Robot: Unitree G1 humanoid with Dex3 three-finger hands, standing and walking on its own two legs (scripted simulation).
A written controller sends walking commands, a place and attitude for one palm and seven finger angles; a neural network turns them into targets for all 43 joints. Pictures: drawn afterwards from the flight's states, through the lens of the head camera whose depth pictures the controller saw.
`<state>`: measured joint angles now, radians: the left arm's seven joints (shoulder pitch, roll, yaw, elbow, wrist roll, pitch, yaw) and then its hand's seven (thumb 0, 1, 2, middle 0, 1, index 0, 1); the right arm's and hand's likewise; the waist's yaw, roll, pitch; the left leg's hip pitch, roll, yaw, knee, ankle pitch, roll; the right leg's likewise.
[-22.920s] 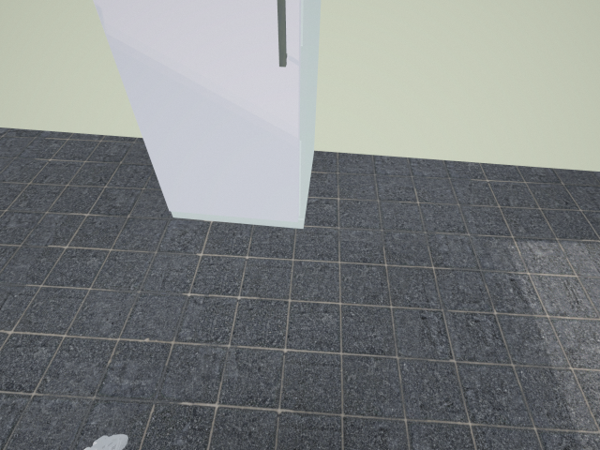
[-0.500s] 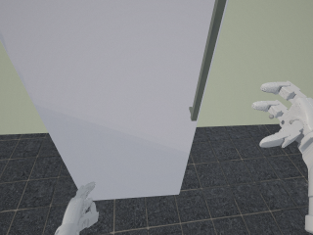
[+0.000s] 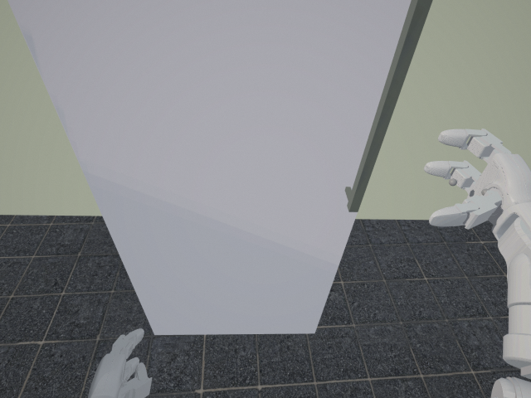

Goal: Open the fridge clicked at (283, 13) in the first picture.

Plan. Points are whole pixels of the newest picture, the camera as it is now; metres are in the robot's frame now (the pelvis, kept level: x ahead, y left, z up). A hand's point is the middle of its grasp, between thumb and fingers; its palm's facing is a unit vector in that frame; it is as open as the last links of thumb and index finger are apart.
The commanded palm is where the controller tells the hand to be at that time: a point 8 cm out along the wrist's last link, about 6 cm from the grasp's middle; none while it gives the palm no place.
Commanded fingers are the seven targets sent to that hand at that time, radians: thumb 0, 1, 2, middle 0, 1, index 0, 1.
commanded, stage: move the hooked fingers beside the handle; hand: right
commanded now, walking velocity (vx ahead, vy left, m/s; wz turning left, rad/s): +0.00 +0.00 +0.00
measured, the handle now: (380, 107) +0.50 -0.15 +0.24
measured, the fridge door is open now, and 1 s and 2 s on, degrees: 0 0 0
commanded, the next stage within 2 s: feel for the door with the fingertips in 1.76 s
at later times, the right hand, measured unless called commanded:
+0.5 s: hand (431, 160) +0.41 -0.22 +0.20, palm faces +0.01 +1.00 +0.00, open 14.0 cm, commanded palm +0.39 -0.27 +0.20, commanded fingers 0.00 0.50 -0.30 0.30 1.20 0.30 1.20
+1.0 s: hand (409, 141) +0.47 -0.20 +0.20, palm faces -0.01 +1.00 +0.01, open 13.9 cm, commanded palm +0.43 -0.26 +0.20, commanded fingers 0.00 0.50 -0.30 0.30 1.20 0.30 1.20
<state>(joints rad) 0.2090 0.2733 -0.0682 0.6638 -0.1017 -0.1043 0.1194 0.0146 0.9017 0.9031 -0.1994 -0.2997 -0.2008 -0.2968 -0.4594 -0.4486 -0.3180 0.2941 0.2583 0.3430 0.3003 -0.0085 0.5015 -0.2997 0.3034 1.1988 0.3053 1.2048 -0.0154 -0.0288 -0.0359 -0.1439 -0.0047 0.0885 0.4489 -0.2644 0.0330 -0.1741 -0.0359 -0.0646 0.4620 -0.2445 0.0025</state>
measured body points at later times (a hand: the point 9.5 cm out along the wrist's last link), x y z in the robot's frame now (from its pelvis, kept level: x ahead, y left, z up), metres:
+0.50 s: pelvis +0.00 +0.00 +0.00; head -0.01 +0.00 +0.45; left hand +0.11 +0.27 -0.10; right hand +0.40 -0.27 +0.21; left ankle -0.01 +0.09 -0.74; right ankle +0.00 -0.12 -0.74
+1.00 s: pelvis +0.01 -0.02 +0.00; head +0.02 -0.02 +0.45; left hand +0.05 +0.25 -0.11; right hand +0.46 -0.26 +0.20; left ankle -0.01 +0.09 -0.74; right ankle +0.00 -0.12 -0.74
